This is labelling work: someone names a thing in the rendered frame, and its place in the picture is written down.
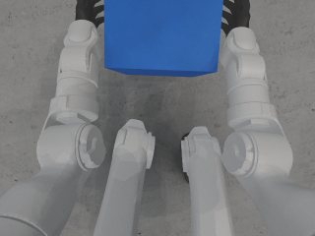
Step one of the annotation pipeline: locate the right robot hand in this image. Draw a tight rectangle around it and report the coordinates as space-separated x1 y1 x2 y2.
220 0 251 37

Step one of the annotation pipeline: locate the right robot upper arm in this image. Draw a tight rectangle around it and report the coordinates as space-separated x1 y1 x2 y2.
221 129 315 236

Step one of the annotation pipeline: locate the left robot upper arm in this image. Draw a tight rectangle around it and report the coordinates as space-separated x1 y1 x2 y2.
0 123 106 236

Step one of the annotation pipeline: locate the robot right forearm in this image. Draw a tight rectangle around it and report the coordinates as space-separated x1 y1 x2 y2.
220 27 287 140

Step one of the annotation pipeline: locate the left robot hand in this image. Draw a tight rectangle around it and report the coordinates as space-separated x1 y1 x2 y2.
75 0 104 28

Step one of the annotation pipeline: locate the right robot foot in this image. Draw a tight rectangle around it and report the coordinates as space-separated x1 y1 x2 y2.
180 133 190 184

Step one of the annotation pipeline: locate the left robot thigh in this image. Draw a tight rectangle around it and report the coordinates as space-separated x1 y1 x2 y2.
93 126 156 236

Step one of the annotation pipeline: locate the robot left forearm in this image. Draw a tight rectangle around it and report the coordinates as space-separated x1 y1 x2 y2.
36 20 102 156

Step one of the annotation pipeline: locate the carton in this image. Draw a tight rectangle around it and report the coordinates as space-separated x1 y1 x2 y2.
103 0 223 78

